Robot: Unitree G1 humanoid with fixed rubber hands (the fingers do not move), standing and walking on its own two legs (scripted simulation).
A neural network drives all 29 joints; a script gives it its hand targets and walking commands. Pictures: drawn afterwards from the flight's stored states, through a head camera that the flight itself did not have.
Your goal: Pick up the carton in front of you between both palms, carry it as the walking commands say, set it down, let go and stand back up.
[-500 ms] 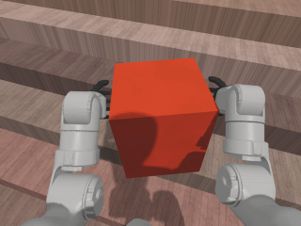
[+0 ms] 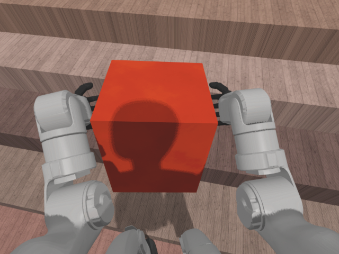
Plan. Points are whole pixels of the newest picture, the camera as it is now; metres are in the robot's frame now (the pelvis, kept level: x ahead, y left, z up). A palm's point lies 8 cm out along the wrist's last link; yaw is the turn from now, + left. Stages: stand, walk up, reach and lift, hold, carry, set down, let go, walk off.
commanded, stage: carry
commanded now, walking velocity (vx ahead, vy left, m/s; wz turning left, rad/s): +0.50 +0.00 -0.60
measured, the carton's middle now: (156, 129) +0.40 -0.03 +0.05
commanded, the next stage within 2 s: none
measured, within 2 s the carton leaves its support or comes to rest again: neither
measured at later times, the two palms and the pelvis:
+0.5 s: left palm out of the picture +0.74 +0.05 +0.35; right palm out of the picture +0.74 -0.25 +0.36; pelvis +0.36 -0.07 +0.21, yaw -17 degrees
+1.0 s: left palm out of the picture +1.08 -0.28 +0.65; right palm out of the picture +0.87 -0.48 +0.64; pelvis +0.70 -0.11 +0.41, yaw -33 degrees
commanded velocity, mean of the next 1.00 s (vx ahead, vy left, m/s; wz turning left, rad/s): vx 0.50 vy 0.00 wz -0.60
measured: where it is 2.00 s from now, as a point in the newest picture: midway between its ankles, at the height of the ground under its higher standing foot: outside the picture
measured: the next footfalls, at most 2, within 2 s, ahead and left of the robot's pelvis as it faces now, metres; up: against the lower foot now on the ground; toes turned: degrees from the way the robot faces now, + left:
right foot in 0.30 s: +0.29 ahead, -0.15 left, +0.17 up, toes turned -14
left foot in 0.64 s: +0.71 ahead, -0.01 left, +0.33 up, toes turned -19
